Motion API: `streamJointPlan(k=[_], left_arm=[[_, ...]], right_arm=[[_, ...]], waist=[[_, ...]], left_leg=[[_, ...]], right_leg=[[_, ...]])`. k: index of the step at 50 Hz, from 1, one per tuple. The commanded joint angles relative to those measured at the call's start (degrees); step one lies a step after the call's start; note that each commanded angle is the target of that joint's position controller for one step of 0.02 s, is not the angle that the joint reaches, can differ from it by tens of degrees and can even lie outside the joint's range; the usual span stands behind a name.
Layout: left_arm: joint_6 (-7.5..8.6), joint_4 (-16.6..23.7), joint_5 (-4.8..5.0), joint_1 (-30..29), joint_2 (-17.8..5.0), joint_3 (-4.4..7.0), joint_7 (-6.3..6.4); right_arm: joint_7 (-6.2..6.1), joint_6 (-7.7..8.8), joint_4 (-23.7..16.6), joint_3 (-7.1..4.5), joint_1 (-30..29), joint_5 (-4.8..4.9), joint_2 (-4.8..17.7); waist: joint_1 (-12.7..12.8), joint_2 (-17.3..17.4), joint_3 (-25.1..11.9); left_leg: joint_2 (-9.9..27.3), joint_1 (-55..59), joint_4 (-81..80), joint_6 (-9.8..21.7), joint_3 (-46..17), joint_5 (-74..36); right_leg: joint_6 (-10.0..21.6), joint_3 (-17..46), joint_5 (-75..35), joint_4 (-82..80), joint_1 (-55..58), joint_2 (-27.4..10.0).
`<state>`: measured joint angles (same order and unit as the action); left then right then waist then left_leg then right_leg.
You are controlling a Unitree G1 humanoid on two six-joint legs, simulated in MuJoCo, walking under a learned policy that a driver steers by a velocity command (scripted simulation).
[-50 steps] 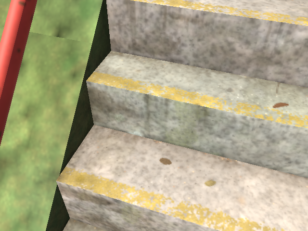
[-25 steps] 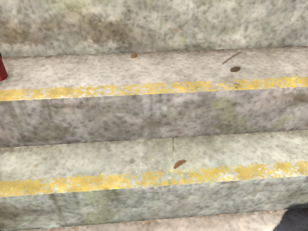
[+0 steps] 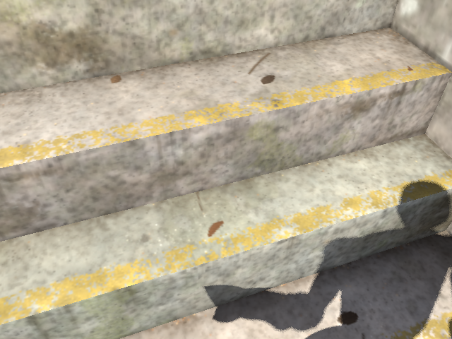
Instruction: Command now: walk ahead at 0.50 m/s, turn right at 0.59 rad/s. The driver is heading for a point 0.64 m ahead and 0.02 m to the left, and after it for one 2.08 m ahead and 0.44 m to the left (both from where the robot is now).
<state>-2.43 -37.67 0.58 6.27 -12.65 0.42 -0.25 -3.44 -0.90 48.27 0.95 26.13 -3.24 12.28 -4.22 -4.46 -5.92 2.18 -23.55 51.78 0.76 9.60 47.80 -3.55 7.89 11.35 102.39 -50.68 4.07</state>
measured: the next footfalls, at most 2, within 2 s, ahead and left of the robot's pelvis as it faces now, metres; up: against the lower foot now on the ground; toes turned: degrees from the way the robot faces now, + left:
right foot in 0.32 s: -0.03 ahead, -0.20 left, -0.23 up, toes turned +4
left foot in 1.66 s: +0.12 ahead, -0.12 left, +0.00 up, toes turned +21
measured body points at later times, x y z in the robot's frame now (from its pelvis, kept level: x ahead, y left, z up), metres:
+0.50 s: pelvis -0.07 -0.15 -0.15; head -0.03 -0.19 +0.30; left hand -0.16 +0.08 -0.27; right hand +0.24 -0.29 -0.18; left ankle -0.14 -0.02 -0.56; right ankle -0.07 -0.20 -0.89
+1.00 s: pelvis -0.10 -0.22 -0.16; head -0.14 -0.27 +0.29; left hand -0.10 +0.01 -0.29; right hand +0.07 -0.35 -0.28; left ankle -0.02 -0.05 -0.45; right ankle -0.07 -0.21 -0.89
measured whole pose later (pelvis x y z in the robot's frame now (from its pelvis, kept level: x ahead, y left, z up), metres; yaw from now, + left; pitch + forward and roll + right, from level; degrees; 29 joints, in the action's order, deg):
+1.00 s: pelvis -0.10 -0.22 -0.16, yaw +1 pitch +2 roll +7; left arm 1.1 -59.1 -2.9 21.9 -8.4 -4.1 1.6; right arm -2.9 2.0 45.5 6.2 9.5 1.4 3.2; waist 2.3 0.2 -9.1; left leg -10.2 -88.9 139.8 2.9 -4.9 -5.7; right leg 2.9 1.9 13.3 30.2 -19.4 5.0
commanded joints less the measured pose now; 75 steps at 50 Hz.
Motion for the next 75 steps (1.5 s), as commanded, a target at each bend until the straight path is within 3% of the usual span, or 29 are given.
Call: streamJointPlan(k=[1, 3, 6, 11, 14, 15, 16, 17, 18, 19, 20, 21, 22, 23, 24, 25, 27, 29, 32, 35, 38, 42, 44, 48, 54, 58, 65, 72, 75], left_arm=[[-1.98, 7.1, -0.32, 1.3, -8.3, 3.72, 1.17], [-2.85, 11.1, 0.88, -0.2, -8.2, 4.34, 1.73], [-2.97, 12.7, 0.78, -1.9, -6.2, 4.50, 1.75], [-1.90, 7.3, -1.67, 9.5, -3.0, 3.79, 1.60], [0.07, -2.9, -4.51, 22.4, -0.4, 3.67, -0.10], [1.54, -8.5, -4.89, 34.0, 1.3, 3.08, -0.95], [2.84, -12.4, -4.65, 35.9, 1.6, 1.66, -1.29], [4.67, -12.0, -4.90, 31.3, -9.4, 2.68, -1.63], [4.98, -11.4, -4.06, 32.9, -12.7, 4.48, -1.67], [4.83, -12.3, -2.57, 36.3, -16.3, 5.90, -0.60], [4.51, -14.4, -2.68, 36.8, -12.6, 4.80, 0.54], [4.50, -15.6, -0.50, 36.7, -6.1, 3.12, 1.03], [4.89, -16.5, 1.00, 38.4, -4.8, 2.78, 1.75], [5.57, -15.8, 0.21, 34.3, -7.0, 2.84, 3.19], [6.62, -12.5, -0.59, 24.6, -10.8, 3.51, 4.51], [7.03, -9.7, -1.34, 17.4, -10.8, 3.46, 5.52], [6.77, -8.4, -0.57, 17.0, -6.7, 2.46, 4.95], [5.43, -10.4, -1.41, 22.8, 1.9, 0.42, 4.00], [4.60, -13.5, -3.50, 32.4, 4.8, -0.72, 4.30], [4.84, -15.3, -4.04, 34.2, 2.8, -0.84, 4.51], [5.15, -14.6, -3.69, 27.3, 1.5, -1.45, 3.66], [4.52, -14.9, -4.28, 17.2, 1.3, -2.92, 2.22], [3.45, -16.9, -4.15, 16.9, 3.2, -3.86, 1.73], [4.13, -19.2, -3.59, 16.1, 0.9, -4.43, 1.87], [4.87, -23.1, -2.56, 19.4, -0.7, -5.05, 2.23], [4.62, -25.6, -3.12, 23.2, -1.8, -4.74, 2.40], [4.95, -28.5, -3.78, 28.0, 0.9, -5.14, 1.64], [5.15, -33.8, -2.28, 38.4, 1.5, -5.63, 3.05], [4.28, -38.1, -4.05, 40.5, 3.1, -6.07, 2.52]], right_arm=[[-1.72, 2.88, -12.7, -0.95, -12.5, -0.12, 4.3], [-2.02, 3.24, -14.9, -2.23, -13.5, -1.25, 7.9], [-1.74, 3.24, -18.7, -3.18, -12.2, -1.59, 8.1], [-0.42, 2.97, -22.0, -3.52, -22.1, 1.33, 6.0], [1.02, 3.31, -24.2, -1.47, -29.1, 5.98, -1.3], [1.54, 4.16, -26.3, -0.75, -36.8, 8.41, -3.2], [2.62, 4.11, -24.9, 0.48, -41.2, 8.34, -10.4], [4.80, 4.12, -28.3, 0.96, -40.1, 4.76, -14.7], [6.73, 5.16, -25.2, 0.99, -32.5, 3.14, -10.3], [6.87, 5.99, -22.7, 1.25, -34.3, 1.51, -8.7], [6.80, 5.86, -22.5, 1.74, -38.4, 1.38, -11.9], [7.00, 5.55, -21.6, 2.48, -38.3, 0.75, -11.5], [6.26, 5.54, -22.7, 2.78, -41.5, -0.61, -13.4], [5.41, 5.34, -24.0, 3.21, -39.4, 0.67, -15.7], [5.11, 5.01, -21.1, 2.12, -30.0, 3.69, -12.4], [4.18, 4.61, -17.4, 0.89, -26.8, 4.51, -8.2], [2.60, 3.97, -13.0, -0.54, -27.3, 3.47, -4.3], [2.02, 2.98, -11.7, -0.61, -32.4, 1.95, -6.2], [2.38, 2.11, -10.1, 0.30, -33.0, 3.34, -9.9], [2.71, 2.44, -8.7, 1.58, -29.8, 4.22, -12.3], [2.61, 3.06, -6.1, 2.43, -23.7, 3.05, -12.2], [1.92, 2.67, -6.7, 2.90, -23.6, 1.35, -10.1], [1.39, 3.22, -10.1, 4.83, -30.5, 2.95, -12.3], [0.25, 4.29, -8.4, 6.31, -23.8, 5.12, -11.2], [1.04, 5.11, -7.7, 7.65, -27.3, 5.68, -10.9], [2.31, 5.74, -7.8, 8.44, -30.8, 6.26, -12.0], [4.33, 6.71, -7.9, 9.38, -38.0, 7.45, -13.9], [5.24, 6.05, -10.4, 10.32, -50.1, 7.41, -15.1], [6.74, 5.18, -10.2, 10.33, -48.4, 7.57, -18.0]], waist=[[9.0, 8.6, 4.2], [9.4, 13.0, 4.2], [6.1, 11.8, 6.9], [8.8, 10.2, 2.8], [11.2, -2.7, 6.4], [17.5, -2.4, 6.4], [14.7, -3.0, 6.4], [6.1, -14.8, 2.4], [8.5, -6.8, -10.1], [12.3, -0.5, -14.1], [12.5, 1.4, -14.8], [12.9, 4.9, -11.5], [13.4, 0.3, -10.4], [10.5, -0.9, -13.7], [4.5, 2.3, -17.2], [2.1, 7.5, -16.1], [3.5, 4.6, -7.8], [7.3, -0.2, -0.2], [10.9, -4.9, 4.7], [10.9, -2.4, 6.2], [8.2, -2.3, 5.5], [6.4, 0.7, 6.5], [7.8, 0.2, 11.8], [6.8, -0.6, 6.6], [8.0, 0.5, 3.7], [9.8, -0.4, 3.0], [11.8, -0.5, 4.4], [14.2, -0.4, 6.5], [11.4, -2.6, 3.8]], left_leg=[[15.4, 6.5, -13.4, 6.5, -17.4, -29.8], [18.5, 3.2, -12.2, 6.0, -17.4, -25.7], [19.9, 1.3, -9.3, 5.2, -15.0, -20.3], [20.2, -6.5, 3.2, 2.6, -6.3, -24.3], [14.8, -3.6, 33.8, 0.2, 1.7, -31.0], [13.2, 2.7, 51.2, -0.6, 2.9, -34.8], [9.2, -2.1, 70.3, 0.1, 3.8, -4.7], [5.1, -23.9, 82.1, -2.8, 2.1, 1.4], [1.3, -36.6, 82.9, -4.8, 0.1, -6.7], [2.7, -40.5, 80.8, -6.3, -2.1, -11.0], [2.9, -41.9, 81.7, -7.9, -2.5, -11.5], [0.5, -38.8, 72.9, -6.9, 0.7, -14.5], [-1.5, -39.8, 69.8, -7.9, 2.3, -12.7], [-2.5, -44.1, 70.9, -8.1, -2.7, -17.5], [-0.3, -45.4, 70.5, -5.9, -13.2, -30.5], [0.0, -46.3, 69.5, -3.9, -18.0, -40.0], [-2.2, -44.4, 61.3, -2.5, -16.9, -44.7], [-4.9, -41.8, 59.8, -0.9, -11.1, -46.5], [-8.0, -44.2, 64.7, 1.5, -11.5, -47.9], [-12.0, -55.9, 75.3, 4.2, -20.0, -48.5], [-14.5, -63.0, 82.8, 5.1, -23.8, -50.5], [-13.5, -65.9, 88.9, 2.9, -19.3, -54.4], [-12.9, -72.4, 87.8, 2.4, -17.1, -51.1], [-11.4, -79.0, 91.0, 2.2, -16.6, -54.6], [-9.2, -84.0, 90.8, 1.8, -11.7, -52.9], [-8.3, -88.5, 89.1, 2.0, -10.3, -51.5], [-7.2, -91.5, 87.3, 3.7, -8.5, -52.1], [-6.0, -89.8, 80.2, 4.8, -2.9, -45.7], [-5.7, -91.8, 88.0, 6.9, -4.4, -45.4]], right_leg=[[-5.5, -4.1, -12.0, 6.2, -7.8, -4.5], [-5.4, -7.6, -14.7, -0.5, -1.4, -7.1], [-3.1, -6.4, -14.2, -11.5, 4.1, -8.2], [3.6, -13.1, -14.1, -44.7, 26.2, -10.9], [10.2, -18.9, -44.9, -88.5, 36.7, -12.3], [12.7, -14.0, -59.7, -108.4, 37.2, -17.5], [7.5, -4.4, -67.3, -95.3, 35.0, -18.9], [-6.4, -3.2, -99.8, -69.2, 42.7, -10.8], [-1.8, 6.6, -77.8, -63.9, 57.5, -9.1], [2.1, 14.6, -50.5, -71.9, 59.9, -12.2], [-0.8, 15.2, -43.9, -73.3, 60.5, -10.8], [-2.1, 11.3, -35.1, -75.4, 57.5, -7.2], [-1.9, 14.5, -43.4, -77.9, 58.9, -5.7], [1.4, 31.1, -31.7, -82.9, 64.3, -12.3], [7.0, 49.1, -0.9, -86.6, 66.5, -21.3], [5.0, 50.1, 16.1, -89.5, 67.0, -23.1], [3.1, 41.2, 20.2, -89.8, 61.6, -19.0], [1.5, 26.3, 15.9, -87.2, 51.2, -11.5], [1.1, 23.2, 15.7, -86.9, 45.2, -10.1], [-1.2, 23.7, 18.0, -83.4, 47.4, -11.8], [-5.5, 22.6, 18.5, -81.4, 46.0, -12.2], [-5.4, 16.1, 18.3, -81.9, 33.5, -11.9], [-4.3, 15.4, 22.1, -86.5, 27.9, -12.5], [-2.5, 14.5, 18.0, -88.4, 33.9, -15.9], [-2.6, 8.5, 16.2, -89.8, 39.2, -17.2], [-2.6, 7.7, 15.2, -90.6, 45.6, -18.9], [-2.7, 3.6, 9.7, -92.0, 47.4, -19.5], [-1.6, -1.5, 1.4, -98.7, 50.1, -19.9], [-0.4, -7.5, -11.8, -93.6, 59.0, -18.7]])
